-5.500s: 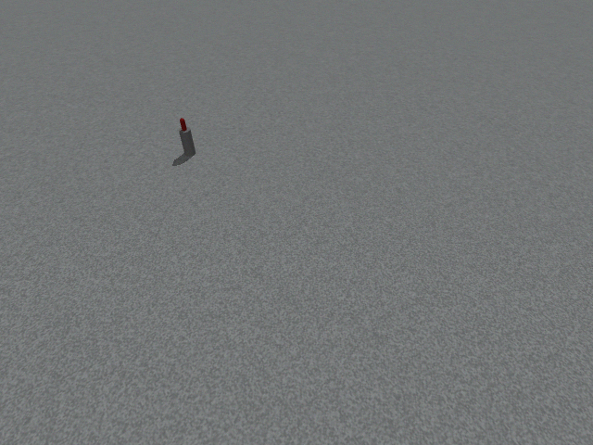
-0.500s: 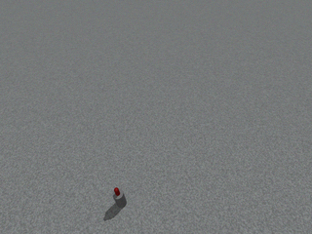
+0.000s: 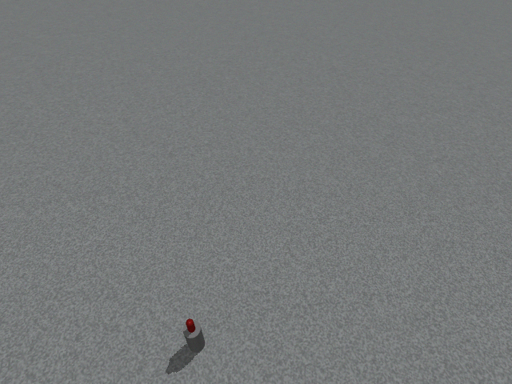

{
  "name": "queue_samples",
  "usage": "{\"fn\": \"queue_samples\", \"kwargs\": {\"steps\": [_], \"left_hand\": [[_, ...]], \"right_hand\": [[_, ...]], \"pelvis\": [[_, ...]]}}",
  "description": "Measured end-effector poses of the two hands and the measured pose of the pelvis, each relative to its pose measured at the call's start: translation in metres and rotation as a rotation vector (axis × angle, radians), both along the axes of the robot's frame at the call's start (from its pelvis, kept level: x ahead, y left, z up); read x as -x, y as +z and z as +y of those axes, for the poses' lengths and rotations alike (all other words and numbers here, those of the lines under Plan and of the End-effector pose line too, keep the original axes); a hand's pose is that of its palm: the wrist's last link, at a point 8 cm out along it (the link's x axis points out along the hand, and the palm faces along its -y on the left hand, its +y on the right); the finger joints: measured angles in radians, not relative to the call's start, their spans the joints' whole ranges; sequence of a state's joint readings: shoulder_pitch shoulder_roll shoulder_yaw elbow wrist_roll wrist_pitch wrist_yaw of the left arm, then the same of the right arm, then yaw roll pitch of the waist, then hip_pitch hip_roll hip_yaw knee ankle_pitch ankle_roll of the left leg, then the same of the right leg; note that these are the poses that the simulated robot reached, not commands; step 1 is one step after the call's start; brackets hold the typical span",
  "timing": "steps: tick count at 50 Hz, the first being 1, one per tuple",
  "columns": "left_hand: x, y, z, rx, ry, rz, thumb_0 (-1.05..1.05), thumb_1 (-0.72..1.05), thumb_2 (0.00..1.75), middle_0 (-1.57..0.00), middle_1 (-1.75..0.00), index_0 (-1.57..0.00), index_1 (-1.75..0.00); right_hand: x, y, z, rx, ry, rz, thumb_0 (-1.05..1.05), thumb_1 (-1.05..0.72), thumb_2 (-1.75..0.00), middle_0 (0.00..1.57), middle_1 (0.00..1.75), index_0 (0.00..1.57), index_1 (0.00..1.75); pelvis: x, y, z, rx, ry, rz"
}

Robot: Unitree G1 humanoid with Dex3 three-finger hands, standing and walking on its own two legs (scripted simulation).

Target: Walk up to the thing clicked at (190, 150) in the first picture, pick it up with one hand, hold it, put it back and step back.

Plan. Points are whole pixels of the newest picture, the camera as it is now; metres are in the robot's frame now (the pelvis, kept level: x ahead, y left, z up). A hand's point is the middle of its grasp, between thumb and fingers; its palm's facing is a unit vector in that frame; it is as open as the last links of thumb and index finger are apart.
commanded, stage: walk up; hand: left
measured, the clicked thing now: (193, 333) +0.44 +0.21 -0.67
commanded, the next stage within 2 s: stand in 0.72 s
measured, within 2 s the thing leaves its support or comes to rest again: neither
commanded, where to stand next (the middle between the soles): +0.06 -0.01 m, yaw -1 degrees
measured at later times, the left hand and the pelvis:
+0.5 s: hand out of the picture +0.08 +0.25 -0.16, palm faces +0.00 -0.94 -0.33, open 7.4 cm; pelvis +0.01 +0.00 +0.00, yaw +1 degrees
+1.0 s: hand out of the picture +0.09 +0.25 -0.15, palm faces +0.00 -0.94 -0.34, open 7.4 cm; pelvis +0.01 -0.01 +0.00, yaw +1 degrees
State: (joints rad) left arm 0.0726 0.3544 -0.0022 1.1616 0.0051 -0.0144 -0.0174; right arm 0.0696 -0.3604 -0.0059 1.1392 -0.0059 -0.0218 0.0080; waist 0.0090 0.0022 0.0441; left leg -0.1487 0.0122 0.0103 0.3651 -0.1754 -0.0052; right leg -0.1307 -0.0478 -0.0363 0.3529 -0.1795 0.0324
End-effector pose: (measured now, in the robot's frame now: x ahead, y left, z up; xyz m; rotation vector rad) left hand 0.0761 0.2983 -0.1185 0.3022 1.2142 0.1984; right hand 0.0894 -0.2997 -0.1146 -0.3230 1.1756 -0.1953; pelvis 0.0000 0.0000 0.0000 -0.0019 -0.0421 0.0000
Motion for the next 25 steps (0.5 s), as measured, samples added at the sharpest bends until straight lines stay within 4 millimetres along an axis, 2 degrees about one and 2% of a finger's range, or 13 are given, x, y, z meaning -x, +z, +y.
{"fn": "queue_samples", "kwargs": {"steps": [5, 12, 25], "left_hand": [[0.01, 0.002, 0.002, -0.009, 0.016, 0.023, 0.01, 0.91, 0.9, -0.2, -0.3, -0.2, -0.3], [0.017, 0.001, 0.0, -0.009, 0.029, 0.041, 0.01, 0.91, 0.9, -0.2, -0.3, -0.2, -0.3], [0.006, -0.001, -0.006, 0.005, 0.023, 0.029, 0.01, 0.91, 0.9, -0.2, -0.3, -0.2, -0.3]], "right_hand": [[-0.006, -0.003, 0.006, -0.02, 0.009, 0.0, 0.0, -0.91, -0.9, 0.2, 0.3, 0.2, 0.3], [-0.004, -0.006, 0.007, -0.029, 0.008, 0.025, 0.0, -0.91, -0.9, 0.2, 0.3, 0.21, 0.3], [0.007, -0.005, 0.0, -0.011, -0.01, 0.06, 0.01, -0.91, -0.9, 0.2, 0.3, 0.2, 0.3]], "pelvis": [[-0.001, 0.001, 0.0, 0.0, 0.004, -0.001], [-0.004, 0.001, -0.001, -0.001, 0.008, 0.001], [-0.008, 0.002, -0.003, 0.0, 0.013, 0.004]]}}
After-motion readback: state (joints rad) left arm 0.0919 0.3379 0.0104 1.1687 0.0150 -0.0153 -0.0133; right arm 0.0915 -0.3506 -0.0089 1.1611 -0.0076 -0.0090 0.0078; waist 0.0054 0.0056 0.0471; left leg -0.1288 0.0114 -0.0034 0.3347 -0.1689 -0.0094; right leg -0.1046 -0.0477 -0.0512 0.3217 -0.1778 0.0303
